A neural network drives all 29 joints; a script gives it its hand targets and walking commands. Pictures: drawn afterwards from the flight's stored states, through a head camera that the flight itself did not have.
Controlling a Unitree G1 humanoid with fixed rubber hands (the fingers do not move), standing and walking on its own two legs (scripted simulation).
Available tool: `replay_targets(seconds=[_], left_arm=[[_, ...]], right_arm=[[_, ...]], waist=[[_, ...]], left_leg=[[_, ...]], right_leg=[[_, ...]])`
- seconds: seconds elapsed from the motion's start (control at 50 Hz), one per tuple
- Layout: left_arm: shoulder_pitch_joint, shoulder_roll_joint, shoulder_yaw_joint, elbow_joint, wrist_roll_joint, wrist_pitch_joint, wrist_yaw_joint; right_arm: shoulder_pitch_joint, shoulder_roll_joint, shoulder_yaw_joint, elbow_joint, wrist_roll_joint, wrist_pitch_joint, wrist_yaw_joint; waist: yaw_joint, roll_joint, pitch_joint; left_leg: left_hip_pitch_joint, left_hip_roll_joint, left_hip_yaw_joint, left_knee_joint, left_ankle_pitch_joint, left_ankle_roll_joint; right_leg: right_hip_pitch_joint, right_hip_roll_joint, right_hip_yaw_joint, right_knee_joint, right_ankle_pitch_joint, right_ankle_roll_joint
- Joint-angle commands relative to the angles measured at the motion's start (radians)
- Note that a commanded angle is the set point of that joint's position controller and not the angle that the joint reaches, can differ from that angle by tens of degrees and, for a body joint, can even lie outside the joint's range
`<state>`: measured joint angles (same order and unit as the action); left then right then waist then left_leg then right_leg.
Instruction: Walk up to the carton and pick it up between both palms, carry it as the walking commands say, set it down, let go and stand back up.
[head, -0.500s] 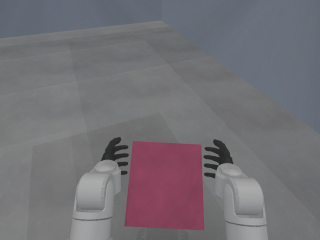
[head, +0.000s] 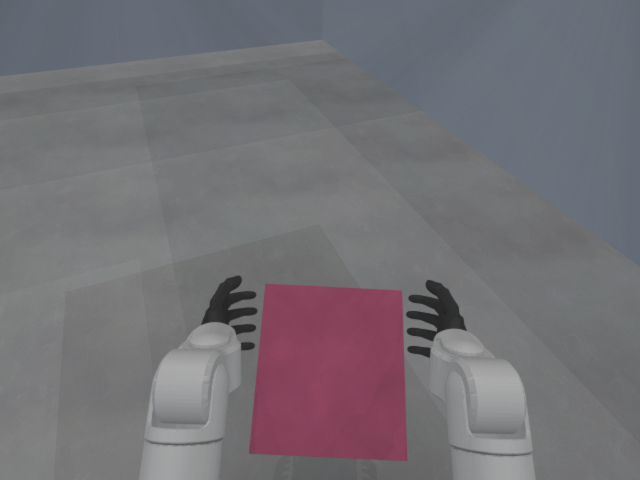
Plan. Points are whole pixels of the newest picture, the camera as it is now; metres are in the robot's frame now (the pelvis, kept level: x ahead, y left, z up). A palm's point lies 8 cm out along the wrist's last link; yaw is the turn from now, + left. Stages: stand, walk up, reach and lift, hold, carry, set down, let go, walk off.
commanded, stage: carry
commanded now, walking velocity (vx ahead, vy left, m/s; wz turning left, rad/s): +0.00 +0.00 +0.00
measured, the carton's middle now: (328, 368) +0.30 +0.00 -0.03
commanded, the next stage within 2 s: none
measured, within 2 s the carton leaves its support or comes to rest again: neither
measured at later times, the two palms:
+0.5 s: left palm (222, 340) +0.27 +0.12 +0.10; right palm (456, 347) +0.27 -0.14 +0.10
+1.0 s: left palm (226, 343) +0.26 +0.12 +0.10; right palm (461, 348) +0.27 -0.14 +0.10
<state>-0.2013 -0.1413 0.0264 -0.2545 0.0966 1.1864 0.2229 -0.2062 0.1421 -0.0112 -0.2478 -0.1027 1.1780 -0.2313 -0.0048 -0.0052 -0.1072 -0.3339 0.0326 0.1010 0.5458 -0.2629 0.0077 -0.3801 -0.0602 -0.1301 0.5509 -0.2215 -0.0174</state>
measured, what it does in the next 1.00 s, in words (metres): stands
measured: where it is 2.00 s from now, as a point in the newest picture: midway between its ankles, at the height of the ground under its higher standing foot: outside the picture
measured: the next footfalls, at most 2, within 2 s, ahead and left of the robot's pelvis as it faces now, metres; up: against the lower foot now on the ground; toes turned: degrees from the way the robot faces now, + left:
none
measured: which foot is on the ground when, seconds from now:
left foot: down 0.00-1.00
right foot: down 0.00-1.00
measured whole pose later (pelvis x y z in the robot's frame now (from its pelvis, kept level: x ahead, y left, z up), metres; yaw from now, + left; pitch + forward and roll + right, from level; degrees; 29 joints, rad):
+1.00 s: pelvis +0.00 -0.01 +0.00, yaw +0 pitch +3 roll +1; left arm -0.19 -0.14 0.01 -0.31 0.10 1.22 0.22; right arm -0.20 0.14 0.00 -0.30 -0.10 1.22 -0.24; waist -0.01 0.00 -0.10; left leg -0.34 0.05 0.09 0.55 -0.25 -0.01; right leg -0.38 -0.05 -0.14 0.55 -0.22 -0.04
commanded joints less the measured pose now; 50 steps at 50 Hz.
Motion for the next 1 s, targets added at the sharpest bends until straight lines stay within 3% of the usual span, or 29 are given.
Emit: replay_targets(seconds=[0.0,0.56,0.98], left_arm=[[-0.399,-0.975,-0.488,-0.158,-0.321,-0.052,-0.224],[-0.381,-0.984,-0.515,-0.210,-0.336,-0.014,-0.224],[-0.388,-0.983,-0.506,-0.196,-0.331,-0.019,-0.229]], right_arm=[[-0.353,0.999,0.485,-0.126,0.312,-0.037,0.219],[-0.341,1.009,0.512,-0.180,0.332,0.001,0.217],[-0.346,1.012,0.505,-0.160,0.326,-0.003,0.222]], waist=[[0.001,0.002,-0.263],[-0.001,0.002,-0.250],[-0.001,0.000,-0.249]], left_leg=[[0.049,0.101,-0.085,-0.087,0.135,0.020],[0.039,0.101,-0.085,-0.085,0.107,0.014],[0.037,0.100,-0.085,-0.085,0.094,0.012]], right_leg=[[0.153,-0.099,0.105,-0.073,0.122,-0.014],[0.149,-0.096,0.110,-0.082,0.113,-0.020],[0.148,-0.096,0.114,-0.091,0.097,-0.024]])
